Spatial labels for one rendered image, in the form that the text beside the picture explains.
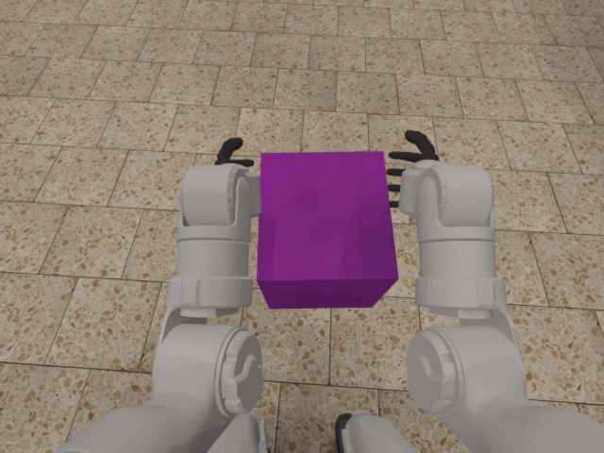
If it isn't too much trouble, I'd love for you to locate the right robot hand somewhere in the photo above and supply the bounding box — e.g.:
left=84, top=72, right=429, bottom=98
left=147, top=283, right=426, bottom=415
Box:
left=386, top=130, right=439, bottom=208

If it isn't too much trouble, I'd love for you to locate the robot right shin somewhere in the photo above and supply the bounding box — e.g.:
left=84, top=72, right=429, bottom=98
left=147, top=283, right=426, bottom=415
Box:
left=346, top=411, right=371, bottom=425

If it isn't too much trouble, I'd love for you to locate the robot right thigh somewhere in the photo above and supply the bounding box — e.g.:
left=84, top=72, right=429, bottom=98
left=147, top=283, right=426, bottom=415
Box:
left=342, top=415, right=418, bottom=453

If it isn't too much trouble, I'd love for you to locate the right robot upper arm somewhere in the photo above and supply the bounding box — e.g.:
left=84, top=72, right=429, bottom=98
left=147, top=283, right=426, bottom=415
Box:
left=407, top=326, right=604, bottom=453

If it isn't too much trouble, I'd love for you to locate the carton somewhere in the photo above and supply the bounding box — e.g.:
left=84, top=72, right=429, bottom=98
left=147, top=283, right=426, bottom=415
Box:
left=257, top=151, right=399, bottom=309

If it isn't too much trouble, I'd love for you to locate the left robot forearm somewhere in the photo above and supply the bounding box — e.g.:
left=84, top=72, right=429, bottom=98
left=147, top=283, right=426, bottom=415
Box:
left=152, top=163, right=261, bottom=387

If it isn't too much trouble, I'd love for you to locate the left robot upper arm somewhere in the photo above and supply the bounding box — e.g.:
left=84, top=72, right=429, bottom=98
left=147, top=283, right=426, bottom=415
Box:
left=53, top=324, right=264, bottom=453

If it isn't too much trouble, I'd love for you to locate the left robot hand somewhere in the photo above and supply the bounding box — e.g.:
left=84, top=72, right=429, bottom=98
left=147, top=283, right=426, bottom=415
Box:
left=214, top=138, right=254, bottom=167

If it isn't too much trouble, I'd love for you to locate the right robot forearm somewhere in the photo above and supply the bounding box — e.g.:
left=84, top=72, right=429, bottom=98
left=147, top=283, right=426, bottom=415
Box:
left=398, top=159, right=527, bottom=388

